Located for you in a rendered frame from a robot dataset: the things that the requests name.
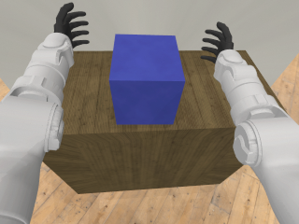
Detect pedestal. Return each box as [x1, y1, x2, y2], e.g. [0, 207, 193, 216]
[43, 50, 288, 194]

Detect carton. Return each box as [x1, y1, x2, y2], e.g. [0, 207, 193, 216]
[108, 34, 186, 125]

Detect right robot upper arm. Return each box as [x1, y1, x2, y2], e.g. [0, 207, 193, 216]
[233, 117, 299, 224]

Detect left robot upper arm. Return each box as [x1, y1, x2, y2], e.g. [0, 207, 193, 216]
[0, 95, 64, 224]

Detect robot right hand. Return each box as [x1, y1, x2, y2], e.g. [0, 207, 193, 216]
[200, 21, 234, 63]

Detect left robot forearm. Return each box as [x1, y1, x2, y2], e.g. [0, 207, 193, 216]
[0, 33, 75, 107]

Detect robot left hand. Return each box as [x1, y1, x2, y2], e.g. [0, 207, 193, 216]
[53, 2, 90, 48]

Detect right robot forearm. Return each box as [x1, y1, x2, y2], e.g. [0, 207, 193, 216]
[213, 49, 299, 126]

